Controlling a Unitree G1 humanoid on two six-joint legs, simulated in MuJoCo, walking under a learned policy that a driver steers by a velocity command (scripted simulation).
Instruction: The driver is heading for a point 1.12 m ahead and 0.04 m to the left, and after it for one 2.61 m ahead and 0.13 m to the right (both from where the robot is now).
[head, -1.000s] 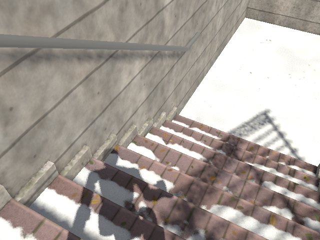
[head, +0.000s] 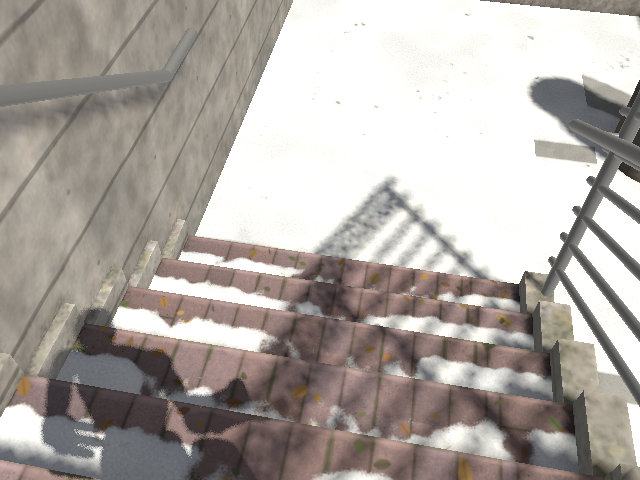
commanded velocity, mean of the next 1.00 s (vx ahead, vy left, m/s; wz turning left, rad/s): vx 0.50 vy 0.00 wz -0.17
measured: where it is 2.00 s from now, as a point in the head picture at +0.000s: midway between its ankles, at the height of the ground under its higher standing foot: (335, 380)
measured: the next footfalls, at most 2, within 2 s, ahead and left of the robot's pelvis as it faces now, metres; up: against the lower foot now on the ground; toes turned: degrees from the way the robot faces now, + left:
right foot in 0.52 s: +0.01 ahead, -0.14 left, +0.00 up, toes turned -31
left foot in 0.96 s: +0.32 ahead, -0.09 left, -0.17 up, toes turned -4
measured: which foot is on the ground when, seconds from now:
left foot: down 0.00-0.52, up 0.54-0.94, down 0.96-1.00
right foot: down 0.00-0.02, up 0.04-0.50, down 0.52-0.94, up 0.96-1.00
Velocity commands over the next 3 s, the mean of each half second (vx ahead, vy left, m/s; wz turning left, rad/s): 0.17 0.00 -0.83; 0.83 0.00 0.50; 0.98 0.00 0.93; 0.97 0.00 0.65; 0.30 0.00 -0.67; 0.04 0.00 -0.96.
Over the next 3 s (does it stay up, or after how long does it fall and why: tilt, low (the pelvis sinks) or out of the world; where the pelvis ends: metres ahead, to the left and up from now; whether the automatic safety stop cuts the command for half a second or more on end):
stays up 1.31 0.28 -0.73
